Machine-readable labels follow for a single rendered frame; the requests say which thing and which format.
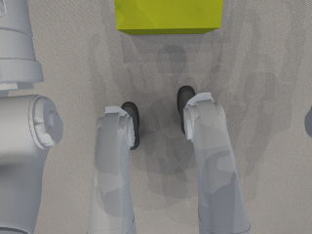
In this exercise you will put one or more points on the left robot forearm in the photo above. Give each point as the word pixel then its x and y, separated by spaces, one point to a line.
pixel 19 69

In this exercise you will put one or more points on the carton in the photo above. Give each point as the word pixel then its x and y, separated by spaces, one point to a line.
pixel 156 17

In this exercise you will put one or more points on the robot right foot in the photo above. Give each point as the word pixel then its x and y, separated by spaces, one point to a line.
pixel 184 94

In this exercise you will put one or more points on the robot left upper arm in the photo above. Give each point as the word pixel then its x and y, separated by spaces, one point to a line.
pixel 29 126

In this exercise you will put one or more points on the robot left foot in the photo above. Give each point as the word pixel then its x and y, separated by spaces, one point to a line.
pixel 132 110

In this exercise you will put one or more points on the robot foot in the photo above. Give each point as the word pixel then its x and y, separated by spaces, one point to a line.
pixel 132 110
pixel 184 94

